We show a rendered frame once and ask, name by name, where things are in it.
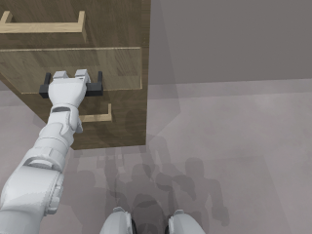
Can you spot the robot left forearm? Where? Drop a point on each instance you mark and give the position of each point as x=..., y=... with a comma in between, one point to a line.
x=52, y=145

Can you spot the robot left hand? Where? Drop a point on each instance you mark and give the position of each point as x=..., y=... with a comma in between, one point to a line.
x=69, y=90

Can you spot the left robot upper arm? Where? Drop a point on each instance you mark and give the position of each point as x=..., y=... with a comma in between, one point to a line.
x=32, y=194

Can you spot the handle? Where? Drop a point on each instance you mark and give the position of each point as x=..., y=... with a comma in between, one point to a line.
x=42, y=33
x=97, y=119
x=93, y=89

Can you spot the cabinet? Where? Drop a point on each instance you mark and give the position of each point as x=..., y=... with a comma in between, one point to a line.
x=108, y=24

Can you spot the drawer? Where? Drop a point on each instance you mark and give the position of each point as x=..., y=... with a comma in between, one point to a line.
x=27, y=68

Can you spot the right robot shin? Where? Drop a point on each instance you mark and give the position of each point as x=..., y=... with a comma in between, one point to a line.
x=179, y=212

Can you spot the right robot thigh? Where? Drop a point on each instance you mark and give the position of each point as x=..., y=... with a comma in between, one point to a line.
x=184, y=224

